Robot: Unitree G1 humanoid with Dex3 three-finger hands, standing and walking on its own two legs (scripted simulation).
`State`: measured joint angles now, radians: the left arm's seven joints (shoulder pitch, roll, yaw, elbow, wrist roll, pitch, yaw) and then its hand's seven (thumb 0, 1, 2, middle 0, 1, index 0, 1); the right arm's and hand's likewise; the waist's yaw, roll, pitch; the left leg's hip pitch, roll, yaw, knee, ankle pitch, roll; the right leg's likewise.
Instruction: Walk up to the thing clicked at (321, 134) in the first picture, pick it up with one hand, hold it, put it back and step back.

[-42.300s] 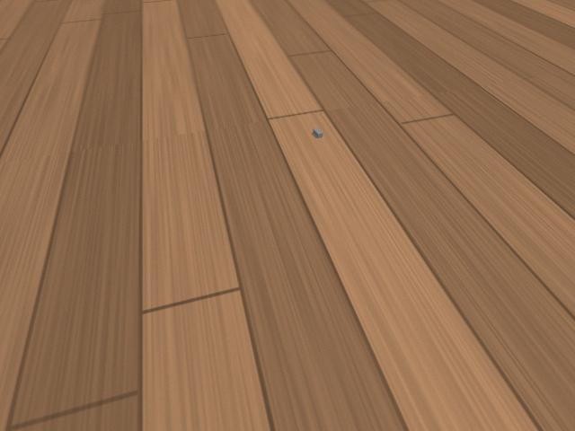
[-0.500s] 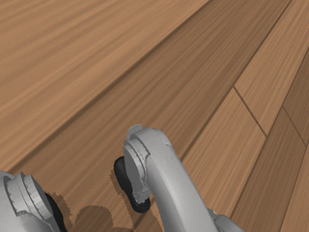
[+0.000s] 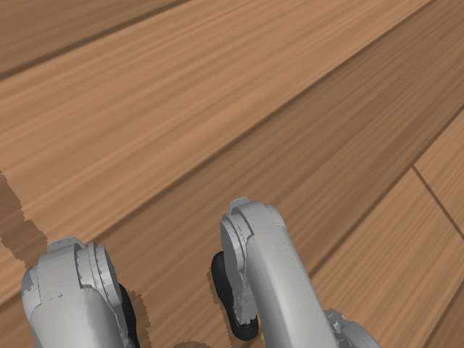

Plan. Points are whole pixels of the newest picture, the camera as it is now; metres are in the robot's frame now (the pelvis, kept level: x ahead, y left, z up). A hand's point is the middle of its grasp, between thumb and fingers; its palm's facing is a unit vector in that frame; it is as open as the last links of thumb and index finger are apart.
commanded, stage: lift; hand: left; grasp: from above
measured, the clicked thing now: out of the picture +0.49 +0.39 -0.20
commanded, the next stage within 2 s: hold in 1.78 s
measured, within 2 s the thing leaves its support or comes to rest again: neither
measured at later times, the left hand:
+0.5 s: hand out of the picture +0.42 +0.38 -0.05, palm faces -0.33 -0.26 -0.91, open 6.3 cm
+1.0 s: hand out of the picture +0.34 +0.34 +0.15, palm faces -0.32 -0.25 -0.91, open 6.5 cm
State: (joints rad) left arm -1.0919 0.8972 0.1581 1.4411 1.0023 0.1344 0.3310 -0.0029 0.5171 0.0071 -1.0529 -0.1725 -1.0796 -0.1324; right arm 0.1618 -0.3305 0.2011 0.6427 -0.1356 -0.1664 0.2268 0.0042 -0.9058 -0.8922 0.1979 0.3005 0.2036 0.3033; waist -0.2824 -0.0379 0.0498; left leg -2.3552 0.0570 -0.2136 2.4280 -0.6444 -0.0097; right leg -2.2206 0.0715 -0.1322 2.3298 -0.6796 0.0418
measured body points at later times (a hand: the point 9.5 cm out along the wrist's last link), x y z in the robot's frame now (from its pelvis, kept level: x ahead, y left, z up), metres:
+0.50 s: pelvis +0.00 +0.00 +0.05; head +0.21 +0.06 +0.44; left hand +0.44 +0.39 +0.00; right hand +0.09 -0.27 -0.06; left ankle +0.08 +0.14 -0.29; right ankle +0.11 -0.12 -0.29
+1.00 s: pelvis +0.00 +0.00 +0.22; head +0.14 +0.04 +0.65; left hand +0.35 +0.35 +0.21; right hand +0.17 -0.24 +0.10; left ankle +0.08 +0.14 -0.29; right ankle +0.10 -0.12 -0.29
